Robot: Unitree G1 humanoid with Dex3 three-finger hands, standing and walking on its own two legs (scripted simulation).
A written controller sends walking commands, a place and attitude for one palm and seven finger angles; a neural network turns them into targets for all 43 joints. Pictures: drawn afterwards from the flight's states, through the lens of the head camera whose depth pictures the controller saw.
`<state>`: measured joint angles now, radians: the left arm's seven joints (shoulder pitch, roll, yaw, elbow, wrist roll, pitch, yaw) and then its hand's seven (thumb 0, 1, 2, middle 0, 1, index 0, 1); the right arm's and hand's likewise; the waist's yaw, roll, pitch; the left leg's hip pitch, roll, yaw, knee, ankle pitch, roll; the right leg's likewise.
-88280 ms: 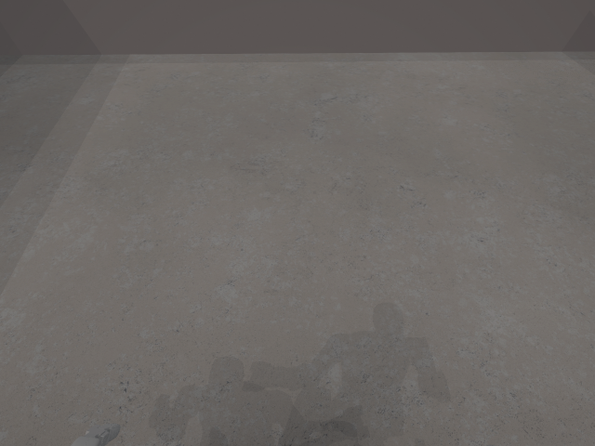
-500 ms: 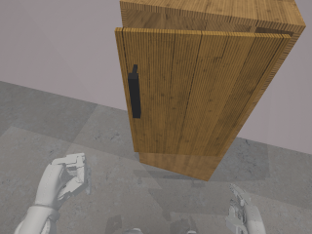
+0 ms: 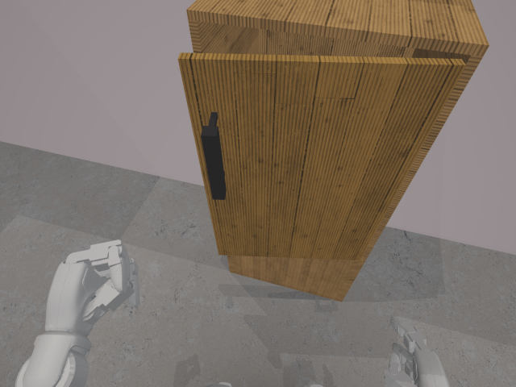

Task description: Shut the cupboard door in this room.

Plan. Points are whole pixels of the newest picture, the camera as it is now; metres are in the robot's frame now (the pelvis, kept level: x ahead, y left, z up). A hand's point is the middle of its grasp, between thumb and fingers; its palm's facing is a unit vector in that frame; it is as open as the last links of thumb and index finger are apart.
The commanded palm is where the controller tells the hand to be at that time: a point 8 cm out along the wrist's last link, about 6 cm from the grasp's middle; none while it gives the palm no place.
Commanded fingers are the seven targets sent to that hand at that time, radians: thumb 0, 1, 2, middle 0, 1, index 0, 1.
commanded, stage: bring the fist close to the handle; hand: left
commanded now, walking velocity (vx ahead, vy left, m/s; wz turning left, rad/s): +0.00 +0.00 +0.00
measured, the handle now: (216, 157) +0.48 +0.11 +0.08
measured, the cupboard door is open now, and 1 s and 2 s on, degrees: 13 13 11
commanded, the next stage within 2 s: push the door shut along its arc in 1.48 s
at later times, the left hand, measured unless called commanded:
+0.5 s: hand (184, 254) +0.28 +0.13 +0.08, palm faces -0.05 -1.00 -0.01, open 3.1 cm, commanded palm +0.27 +0.19 +0.08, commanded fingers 0.00 0.90 0.90 -1.30 -1.50 -1.30 -1.50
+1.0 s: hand (224, 210) +0.36 +0.08 +0.09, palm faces -0.02 -1.00 -0.02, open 3.1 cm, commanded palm +0.34 +0.14 +0.08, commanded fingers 0.00 0.90 0.90 -1.30 -1.50 -1.30 -1.50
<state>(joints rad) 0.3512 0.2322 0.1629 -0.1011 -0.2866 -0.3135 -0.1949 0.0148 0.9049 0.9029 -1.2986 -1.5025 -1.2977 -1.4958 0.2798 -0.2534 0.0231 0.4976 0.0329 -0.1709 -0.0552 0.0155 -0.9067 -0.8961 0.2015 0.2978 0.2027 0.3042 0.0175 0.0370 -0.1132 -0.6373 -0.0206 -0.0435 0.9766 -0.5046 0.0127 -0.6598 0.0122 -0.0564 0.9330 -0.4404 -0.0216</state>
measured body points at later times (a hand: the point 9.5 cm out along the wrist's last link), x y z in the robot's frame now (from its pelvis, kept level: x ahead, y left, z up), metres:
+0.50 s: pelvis -0.01 +0.00 +0.00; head +0.03 -0.01 +0.45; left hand +0.28 +0.18 +0.08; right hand +0.15 -0.24 -0.08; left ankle -0.01 +0.11 -0.68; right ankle +0.02 -0.11 -0.68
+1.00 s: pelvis +0.00 -0.01 +0.00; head +0.04 -0.02 +0.45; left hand +0.35 +0.14 +0.09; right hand +0.14 -0.25 -0.10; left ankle -0.01 +0.11 -0.68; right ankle +0.02 -0.11 -0.68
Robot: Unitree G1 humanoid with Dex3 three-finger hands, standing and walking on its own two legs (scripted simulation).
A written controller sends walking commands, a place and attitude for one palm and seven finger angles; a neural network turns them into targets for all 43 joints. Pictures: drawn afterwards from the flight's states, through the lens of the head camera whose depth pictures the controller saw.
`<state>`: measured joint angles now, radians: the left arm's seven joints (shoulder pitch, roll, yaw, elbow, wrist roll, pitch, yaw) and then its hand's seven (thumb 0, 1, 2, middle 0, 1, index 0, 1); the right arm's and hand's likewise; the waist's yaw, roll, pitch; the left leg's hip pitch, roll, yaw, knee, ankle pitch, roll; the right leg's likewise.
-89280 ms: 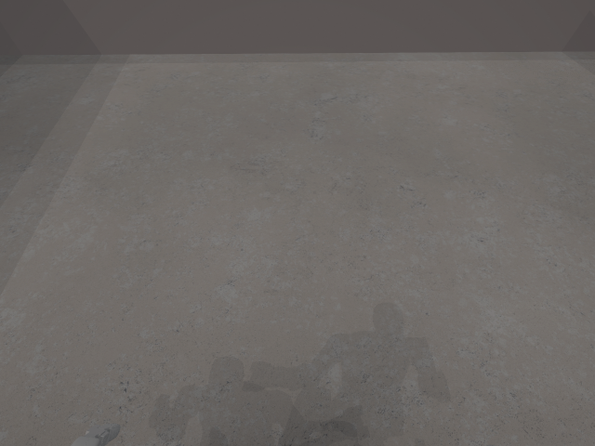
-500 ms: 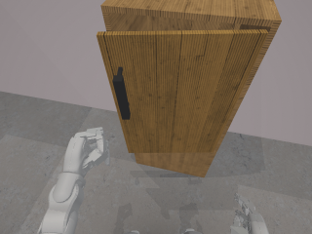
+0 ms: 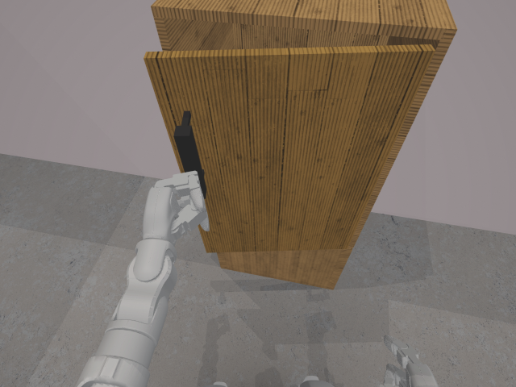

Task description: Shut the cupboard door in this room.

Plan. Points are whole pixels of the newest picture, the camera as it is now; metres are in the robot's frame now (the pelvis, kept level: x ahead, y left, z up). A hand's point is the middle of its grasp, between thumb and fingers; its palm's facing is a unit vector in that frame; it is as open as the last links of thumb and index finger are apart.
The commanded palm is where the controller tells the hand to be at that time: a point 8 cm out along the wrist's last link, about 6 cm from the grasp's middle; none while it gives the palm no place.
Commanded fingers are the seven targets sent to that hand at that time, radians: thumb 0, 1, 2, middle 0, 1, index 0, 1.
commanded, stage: bring the fist close to the handle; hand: left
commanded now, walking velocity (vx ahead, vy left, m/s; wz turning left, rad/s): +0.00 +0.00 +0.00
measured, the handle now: (193, 157) +0.48 +0.13 +0.08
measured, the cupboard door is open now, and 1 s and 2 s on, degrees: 13 11 0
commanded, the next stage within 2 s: push the door shut along its arc in 0.48 s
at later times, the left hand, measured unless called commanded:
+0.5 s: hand (204, 211) +0.36 +0.10 +0.08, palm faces +0.02 -1.00 +0.00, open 3.1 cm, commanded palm +0.34 +0.15 +0.08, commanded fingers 0.00 0.90 0.90 -1.30 -1.50 -1.30 -1.50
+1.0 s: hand (209, 183) +0.42 +0.09 +0.08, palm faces -0.08 -1.00 -0.04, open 3.1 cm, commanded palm +0.40 +0.14 +0.08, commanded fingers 0.00 0.90 0.90 -1.30 -1.50 -1.30 -1.50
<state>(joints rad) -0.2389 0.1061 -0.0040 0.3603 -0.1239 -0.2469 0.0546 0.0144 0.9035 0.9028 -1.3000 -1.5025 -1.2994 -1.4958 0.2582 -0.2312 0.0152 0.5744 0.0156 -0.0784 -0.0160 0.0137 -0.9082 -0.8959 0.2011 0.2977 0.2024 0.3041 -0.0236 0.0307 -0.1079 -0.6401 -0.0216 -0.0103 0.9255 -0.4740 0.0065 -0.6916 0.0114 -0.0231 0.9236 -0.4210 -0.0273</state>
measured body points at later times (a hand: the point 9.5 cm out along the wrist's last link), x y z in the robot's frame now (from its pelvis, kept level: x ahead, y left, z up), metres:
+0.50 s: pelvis -0.01 -0.01 +0.00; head +0.04 -0.02 +0.45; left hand +0.35 +0.15 +0.08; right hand +0.11 -0.26 -0.11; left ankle -0.01 +0.12 -0.69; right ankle +0.02 -0.10 -0.69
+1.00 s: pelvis -0.01 +0.01 +0.00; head +0.05 +0.00 +0.44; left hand +0.41 +0.15 +0.08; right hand +0.07 -0.25 -0.12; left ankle -0.01 +0.12 -0.69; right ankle +0.02 -0.10 -0.69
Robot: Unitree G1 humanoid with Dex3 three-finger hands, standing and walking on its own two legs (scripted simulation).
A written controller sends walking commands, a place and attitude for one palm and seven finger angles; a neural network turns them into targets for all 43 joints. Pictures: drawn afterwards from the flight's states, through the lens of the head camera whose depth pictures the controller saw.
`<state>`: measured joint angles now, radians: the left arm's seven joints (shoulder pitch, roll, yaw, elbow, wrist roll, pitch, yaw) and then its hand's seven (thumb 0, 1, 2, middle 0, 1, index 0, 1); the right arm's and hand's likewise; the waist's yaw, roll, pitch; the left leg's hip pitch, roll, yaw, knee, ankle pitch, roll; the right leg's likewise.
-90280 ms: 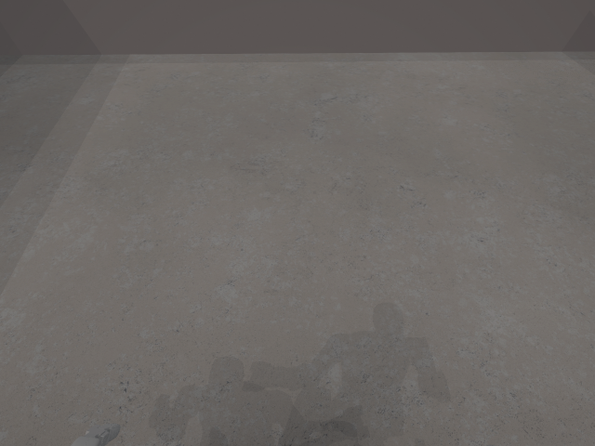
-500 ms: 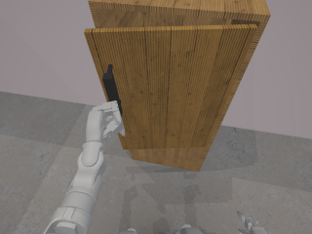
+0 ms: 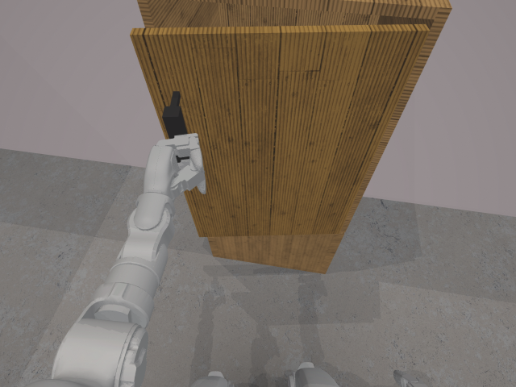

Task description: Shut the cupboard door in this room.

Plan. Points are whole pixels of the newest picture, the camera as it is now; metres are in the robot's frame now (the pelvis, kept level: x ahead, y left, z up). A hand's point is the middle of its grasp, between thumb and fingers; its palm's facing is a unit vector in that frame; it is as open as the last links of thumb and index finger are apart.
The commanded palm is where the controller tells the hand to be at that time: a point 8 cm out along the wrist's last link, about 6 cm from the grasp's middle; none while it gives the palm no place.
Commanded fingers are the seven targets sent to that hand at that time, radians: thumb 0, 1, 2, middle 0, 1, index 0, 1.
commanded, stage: push the door shut along its arc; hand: left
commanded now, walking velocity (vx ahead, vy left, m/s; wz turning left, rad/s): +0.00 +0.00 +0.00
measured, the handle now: (183, 139) +0.50 +0.13 +0.08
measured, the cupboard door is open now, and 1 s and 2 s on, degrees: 11 0 0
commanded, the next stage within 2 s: pull the fist back off the door in 1.02 s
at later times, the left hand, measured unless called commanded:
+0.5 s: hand (211, 146) +0.48 +0.08 +0.08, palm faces -0.19 -0.98 -0.04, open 3.1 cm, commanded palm +0.48 +0.12 +0.08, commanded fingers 0.00 0.90 0.90 -1.30 -1.50 -1.30 -1.50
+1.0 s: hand (218, 140) +0.50 +0.07 +0.08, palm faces -0.27 -0.96 -0.06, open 3.1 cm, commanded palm +0.54 +0.09 +0.08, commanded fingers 0.00 0.90 0.90 -1.30 -1.50 -1.30 -1.50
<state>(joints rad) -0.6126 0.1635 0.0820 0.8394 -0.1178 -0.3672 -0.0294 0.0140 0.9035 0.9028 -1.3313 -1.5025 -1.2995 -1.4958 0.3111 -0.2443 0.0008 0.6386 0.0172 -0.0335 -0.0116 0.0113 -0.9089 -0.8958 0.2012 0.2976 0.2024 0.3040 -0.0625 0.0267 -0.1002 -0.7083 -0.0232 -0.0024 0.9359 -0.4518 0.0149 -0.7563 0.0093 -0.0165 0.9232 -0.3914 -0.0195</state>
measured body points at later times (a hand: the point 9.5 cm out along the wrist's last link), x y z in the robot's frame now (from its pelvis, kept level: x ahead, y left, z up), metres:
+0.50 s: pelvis -0.01 +0.00 -0.01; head +0.09 +0.01 +0.42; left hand +0.49 +0.13 +0.09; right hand +0.02 -0.26 -0.13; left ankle +0.00 +0.11 -0.69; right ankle +0.03 -0.11 -0.69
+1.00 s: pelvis -0.03 +0.00 -0.03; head +0.09 +0.01 +0.40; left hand +0.51 +0.12 +0.09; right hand -0.03 -0.27 -0.14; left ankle +0.00 +0.11 -0.69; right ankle +0.03 -0.11 -0.69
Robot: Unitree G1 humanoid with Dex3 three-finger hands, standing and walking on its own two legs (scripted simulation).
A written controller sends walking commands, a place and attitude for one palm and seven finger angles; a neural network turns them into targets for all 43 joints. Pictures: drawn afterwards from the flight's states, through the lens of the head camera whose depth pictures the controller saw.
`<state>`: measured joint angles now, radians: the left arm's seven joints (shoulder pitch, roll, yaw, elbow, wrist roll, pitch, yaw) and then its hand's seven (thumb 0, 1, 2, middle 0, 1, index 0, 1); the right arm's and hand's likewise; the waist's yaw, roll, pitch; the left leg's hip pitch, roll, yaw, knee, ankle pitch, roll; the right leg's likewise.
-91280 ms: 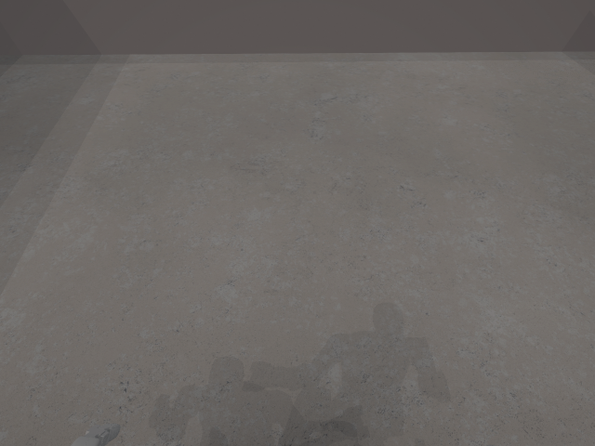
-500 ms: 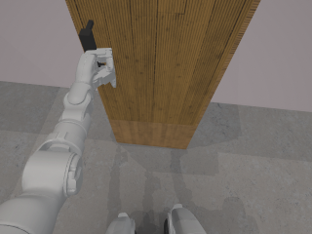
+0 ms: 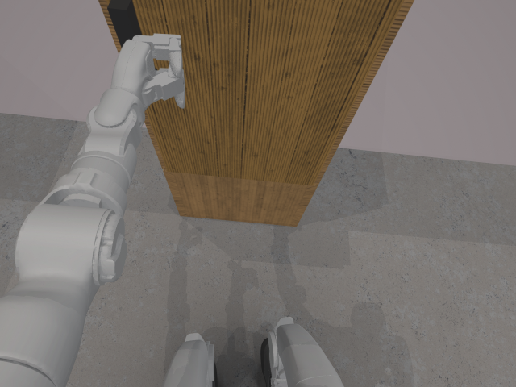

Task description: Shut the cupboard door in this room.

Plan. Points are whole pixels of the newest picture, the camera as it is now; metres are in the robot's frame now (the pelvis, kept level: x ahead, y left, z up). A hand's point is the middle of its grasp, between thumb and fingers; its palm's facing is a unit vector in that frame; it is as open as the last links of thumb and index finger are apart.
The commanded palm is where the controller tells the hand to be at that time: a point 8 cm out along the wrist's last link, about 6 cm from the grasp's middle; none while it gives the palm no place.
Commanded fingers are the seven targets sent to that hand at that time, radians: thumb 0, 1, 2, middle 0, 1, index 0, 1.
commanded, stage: push the door shut along its arc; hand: left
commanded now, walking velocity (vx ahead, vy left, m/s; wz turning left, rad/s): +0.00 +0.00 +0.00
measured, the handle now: (140, 46) +0.61 +0.12 +0.11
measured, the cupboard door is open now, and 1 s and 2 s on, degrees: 0 0 0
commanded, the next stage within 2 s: pull the fist back off the door in 0.02 s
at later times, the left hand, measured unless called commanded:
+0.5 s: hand (221, 60) +0.57 +0.00 +0.11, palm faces +0.02 -1.00 -0.06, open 2.7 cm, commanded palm +0.53 +0.07 +0.11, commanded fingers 0.00 0.90 0.90 -1.30 -1.50 -1.30 -1.50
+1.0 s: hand (207, 107) +0.48 +0.02 +0.12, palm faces +0.02 -1.00 +0.01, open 3.1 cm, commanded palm +0.46 +0.08 +0.11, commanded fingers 0.00 0.90 0.90 -1.30 -1.50 -1.30 -1.50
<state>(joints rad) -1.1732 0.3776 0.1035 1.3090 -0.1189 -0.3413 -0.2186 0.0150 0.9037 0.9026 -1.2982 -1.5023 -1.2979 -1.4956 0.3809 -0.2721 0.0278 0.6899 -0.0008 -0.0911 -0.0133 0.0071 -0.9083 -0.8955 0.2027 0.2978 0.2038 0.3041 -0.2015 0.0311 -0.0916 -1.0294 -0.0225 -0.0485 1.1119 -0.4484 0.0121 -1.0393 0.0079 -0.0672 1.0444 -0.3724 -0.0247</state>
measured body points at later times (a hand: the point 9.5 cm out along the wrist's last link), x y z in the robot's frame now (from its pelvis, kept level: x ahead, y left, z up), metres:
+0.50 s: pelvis +0.02 +0.00 +0.01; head +0.15 -0.03 +0.44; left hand +0.57 +0.05 +0.12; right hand -0.03 -0.24 -0.12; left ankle +0.04 +0.11 -0.65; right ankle +0.07 -0.11 -0.65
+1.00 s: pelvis +0.05 -0.01 +0.04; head +0.12 -0.03 +0.48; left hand +0.47 +0.08 +0.12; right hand +0.16 -0.28 -0.07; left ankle +0.04 +0.11 -0.65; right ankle +0.07 -0.11 -0.65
